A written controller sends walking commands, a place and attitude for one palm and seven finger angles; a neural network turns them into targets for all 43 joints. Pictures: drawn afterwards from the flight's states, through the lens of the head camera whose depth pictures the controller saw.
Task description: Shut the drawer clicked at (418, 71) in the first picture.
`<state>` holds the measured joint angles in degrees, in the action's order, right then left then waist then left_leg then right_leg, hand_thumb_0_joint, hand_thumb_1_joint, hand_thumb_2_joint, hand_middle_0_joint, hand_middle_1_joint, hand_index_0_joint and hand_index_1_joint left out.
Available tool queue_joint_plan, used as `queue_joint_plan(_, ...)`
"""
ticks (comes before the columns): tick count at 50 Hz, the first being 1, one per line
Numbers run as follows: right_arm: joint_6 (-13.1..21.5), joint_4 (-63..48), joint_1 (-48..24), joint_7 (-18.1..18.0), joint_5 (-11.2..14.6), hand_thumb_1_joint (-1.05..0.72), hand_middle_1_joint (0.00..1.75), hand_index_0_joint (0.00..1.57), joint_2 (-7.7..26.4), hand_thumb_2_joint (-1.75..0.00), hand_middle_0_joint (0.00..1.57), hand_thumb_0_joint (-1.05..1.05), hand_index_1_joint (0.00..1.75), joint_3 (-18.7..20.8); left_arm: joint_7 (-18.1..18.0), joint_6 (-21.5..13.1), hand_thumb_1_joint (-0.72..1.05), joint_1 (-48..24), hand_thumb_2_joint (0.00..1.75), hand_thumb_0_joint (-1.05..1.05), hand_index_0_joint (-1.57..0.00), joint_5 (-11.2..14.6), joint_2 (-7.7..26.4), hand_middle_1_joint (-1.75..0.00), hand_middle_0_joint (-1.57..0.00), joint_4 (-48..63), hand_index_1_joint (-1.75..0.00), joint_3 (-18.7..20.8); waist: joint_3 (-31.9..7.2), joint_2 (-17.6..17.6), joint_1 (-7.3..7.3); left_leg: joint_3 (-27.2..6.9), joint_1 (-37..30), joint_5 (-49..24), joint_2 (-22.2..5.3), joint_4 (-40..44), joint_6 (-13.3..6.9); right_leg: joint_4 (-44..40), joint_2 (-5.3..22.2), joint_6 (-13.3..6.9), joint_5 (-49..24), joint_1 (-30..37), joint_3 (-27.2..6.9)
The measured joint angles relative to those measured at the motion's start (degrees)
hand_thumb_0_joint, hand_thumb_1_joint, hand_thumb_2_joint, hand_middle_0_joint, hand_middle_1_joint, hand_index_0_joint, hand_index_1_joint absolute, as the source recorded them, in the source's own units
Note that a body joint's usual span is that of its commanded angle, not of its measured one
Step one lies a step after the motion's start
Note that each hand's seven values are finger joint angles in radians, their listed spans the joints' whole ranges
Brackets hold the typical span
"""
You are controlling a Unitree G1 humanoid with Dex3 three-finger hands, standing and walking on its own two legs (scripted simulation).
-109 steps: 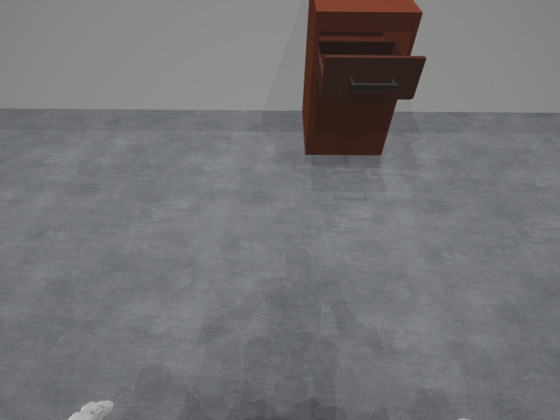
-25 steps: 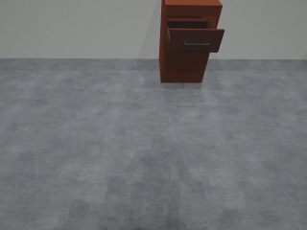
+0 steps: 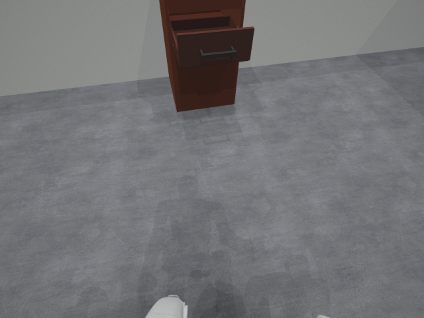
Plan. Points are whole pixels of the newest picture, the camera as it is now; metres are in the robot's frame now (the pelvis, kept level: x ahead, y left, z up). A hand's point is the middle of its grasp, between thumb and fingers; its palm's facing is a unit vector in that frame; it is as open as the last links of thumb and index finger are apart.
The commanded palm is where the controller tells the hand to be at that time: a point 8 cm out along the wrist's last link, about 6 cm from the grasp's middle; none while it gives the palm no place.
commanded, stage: walk to a spot facing it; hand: left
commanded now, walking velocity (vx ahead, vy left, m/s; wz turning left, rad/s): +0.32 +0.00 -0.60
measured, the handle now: (217, 52) +1.30 +0.11 -0.19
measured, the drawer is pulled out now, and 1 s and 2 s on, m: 0.23 0.23 0.23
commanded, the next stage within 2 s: turn to face it in 1.90 s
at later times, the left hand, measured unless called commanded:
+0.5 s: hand (147, 222) +0.35 +0.21 -0.16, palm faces -0.32 -0.92 -0.21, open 7.4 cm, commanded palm none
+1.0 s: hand (206, 184) +0.49 +0.07 -0.16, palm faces -0.43 -0.87 -0.25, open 7.1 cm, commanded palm none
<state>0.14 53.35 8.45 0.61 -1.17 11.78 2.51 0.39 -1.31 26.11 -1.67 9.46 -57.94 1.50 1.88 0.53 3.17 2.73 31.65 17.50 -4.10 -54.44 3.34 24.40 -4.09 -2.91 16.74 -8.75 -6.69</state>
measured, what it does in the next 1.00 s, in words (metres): walks ahead, turning right: left foot, then right foot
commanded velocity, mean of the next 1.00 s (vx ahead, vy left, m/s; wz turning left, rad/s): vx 0.35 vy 0.00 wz -0.36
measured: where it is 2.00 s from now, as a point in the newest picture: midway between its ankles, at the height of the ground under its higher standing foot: (277, 221)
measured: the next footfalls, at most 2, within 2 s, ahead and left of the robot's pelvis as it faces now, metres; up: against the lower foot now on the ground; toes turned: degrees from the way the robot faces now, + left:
left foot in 0.16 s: +0.17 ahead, +0.15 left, +0.00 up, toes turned -2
right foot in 0.70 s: +0.34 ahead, -0.14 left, +0.00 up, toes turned -32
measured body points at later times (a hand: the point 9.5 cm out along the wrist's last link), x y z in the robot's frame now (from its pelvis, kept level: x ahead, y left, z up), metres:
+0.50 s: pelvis +0.17 +0.05 +0.00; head +0.20 +0.07 +0.45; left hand +0.36 +0.26 -0.14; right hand +0.05 -0.17 -0.13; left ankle +0.13 +0.15 -0.74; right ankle +0.21 -0.12 -0.66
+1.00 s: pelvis +0.34 -0.08 +0.00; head +0.35 -0.09 +0.45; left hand +0.51 +0.12 -0.14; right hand +0.26 -0.29 -0.16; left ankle +0.47 +0.04 -0.68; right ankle +0.31 -0.12 -0.74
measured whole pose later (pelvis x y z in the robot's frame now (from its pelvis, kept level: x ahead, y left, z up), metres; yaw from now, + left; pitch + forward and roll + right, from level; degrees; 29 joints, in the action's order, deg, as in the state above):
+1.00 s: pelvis +0.34 -0.08 +0.00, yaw -29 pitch +0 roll -1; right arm 0.7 58.8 14.5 -0.6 -2.4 9.6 3.2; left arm -0.7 -3.5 14.1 -1.1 11.1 -58.5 3.4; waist 0.8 -2.0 -1.3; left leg 4.0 32.9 13.5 -9.9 -56.8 2.7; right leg 23.8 -5.0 -6.3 13.9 -10.4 5.5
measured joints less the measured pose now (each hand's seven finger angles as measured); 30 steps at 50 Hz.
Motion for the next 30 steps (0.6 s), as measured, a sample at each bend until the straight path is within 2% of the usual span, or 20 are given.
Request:
queue_joint_plan(5, 1.0, -2.2, -2.8, 0.2, 0.4, -0.91, 0.30, 0.20, -1.2, -0.90, 0.20, 0.01, 0.30, -0.3, -0.2, 0.3, 0.90, 0.2, 0.90, 0.01, -0.21, -0.1, 1.3, -0.30, -0.20, -0.4, -0.30, 1.0, 0.2, 1.2, 1.31, -0.6, -3.0, -1.3, 1.0, 12.1, -0.4, -0.4, 0.3, 1.6, 2.4, 2.5, -3.5)
queue_joint_plan(7, 2.0, -3.0, -3.2, -0.1, 0.5, -0.90, 0.30, 0.20, -1.5, -0.90, 0.20, 0.01, 0.30, -0.8, -0.3, 0.5, 0.90, 0.3, 0.90, 0.01, -0.21, 0.0, 2.1, -0.30, -0.20, -0.2, -0.30, 1.6, -0.1, 1.7, 1.52, -0.2, -7.5, -2.7, 1.6, 20.1, -0.9, 3.1, 0.2, 2.3, 5.5, 2.3, -5.0)
queue_joint_plan(8, 2.8, -3.4, -3.3, -0.3, 0.2, -0.90, 0.30, 0.20, -1.5, -0.90, 0.20, 0.01, 0.30, -1.0, -0.2, 0.6, 0.90, 0.2, 0.90, 0.01, -0.21, 0.3, 2.4, -0.30, -0.20, -0.1, -0.30, 2.0, -0.3, 1.5, 1.31, -0.1, -8.8, -4.5, 1.3, 21.9, -2.1, 8.2, -0.4, 2.0, 7.7, 0.6, -4.9)
queue_joint_plan(10, 3.7, -3.6, -3.4, -0.8, -0.1, -0.90, 0.30, 0.20, -2.3, -0.90, 0.20, 0.01, 0.30, -1.5, 0.1, 1.4, 0.90, -1.8, 0.90, 0.01, -0.21, 0.4, 3.7, -0.30, -0.20, -0.7, -0.30, 2.9, 0.5, 2.8, 1.06, 2.3, -9.6, -3.4, 1.3, 18.6, -4.1, 24.6, 0.1, 1.6, 11.3, -5.5, -2.1)
queue_joint_plan(12, 3.9, -3.2, -1.8, -1.0, -0.2, -0.90, 0.30, 0.20, -3.2, -0.90, 0.20, 0.01, 0.30, -1.9, 0.5, 1.9, 0.91, -4.1, 0.90, 0.01, -0.20, 0.1, 5.1, -0.30, -0.20, -0.8, -0.30, 3.5, 0.3, 3.5, 0.54, 4.5, -12.5, -1.7, 0.8, 19.4, -4.9, 37.7, 1.4, 1.6, 9.4, -11.8, 2.2)
queue_joint_plan(15, 4.2, -1.4, 2.0, -1.5, -0.3, -0.90, 0.30, 0.20, -3.8, -0.90, 0.20, 0.00, 0.30, -1.9, 1.3, 2.5, 0.91, -7.7, 0.90, 0.01, -0.20, -0.4, 6.6, -0.30, -0.19, 0.9, -0.30, 4.3, -0.4, 3.7, -0.10, 7.1, -17.4, -2.0, 0.4, 24.4, -4.8, 45.3, 4.2, 2.3, 2.8, -19.1, 6.9)
queue_joint_plan(18, 4.4, 1.0, 6.2, -2.2, 0.0, -0.91, 0.30, 0.20, -3.5, -0.90, 0.20, 0.00, 0.30, -1.3, 1.7, 2.8, 0.91, -11.0, 0.90, 0.01, -0.20, -0.6, 7.0, -0.30, -0.19, 3.2, -0.30, 4.6, -1.0, 3.4, -0.96, 9.6, -21.6, -2.2, 0.4, 28.9, -5.1, 46.1, 6.4, 3.2, -2.8, -24.7, 8.0)
queue_joint_plan(22, 4.5, 4.1, 11.3, -2.4, 0.0, -0.92, 0.30, 0.20, -2.1, -0.90, 0.20, 0.00, 0.30, -0.6, 1.9, 3.3, 0.91, -15.1, 0.90, 0.01, -0.20, -0.8, 6.6, -0.30, -0.19, 5.2, -0.30, 4.4, -0.7, 2.8, -2.56, 12.6, -26.2, -1.3, 0.8, 32.7, -5.0, 42.4, 8.5, 4.1, -7.8, -29.0, 7.9)
queue_joint_plan(26, 4.3, 6.7, 15.9, -2.4, -0.3, -0.92, 0.30, 0.20, -1.2, -0.90, 0.20, 0.00, 0.30, -0.5, 2.2, 3.6, 0.91, -19.3, 0.90, 0.01, -0.20, -0.8, 5.4, -0.30, -0.19, 5.5, -0.30, 3.4, 0.8, 2.0, -4.66, 15.1, -30.5, 0.5, 0.5, 34.8, -4.1, 32.1, 9.6, 3.8, -9.6, -28.8, 9.5)
queue_joint_plan(30, 3.8, 8.7, 19.7, -2.2, -0.8, -0.91, 0.30, 0.20, -1.4, -0.90, 0.20, 0.01, 0.30, -0.8, 2.4, 3.6, 0.91, -23.3, 0.90, 0.01, -0.20, -0.5, 3.8, -0.30, -0.19, 5.4, -0.30, 2.2, 2.7, 1.5, -7.07, 17.3, -34.2, 3.5, -0.2, 35.0, -2.4, 21.2, 8.5, 2.0, -8.3, -25.7, 12.0)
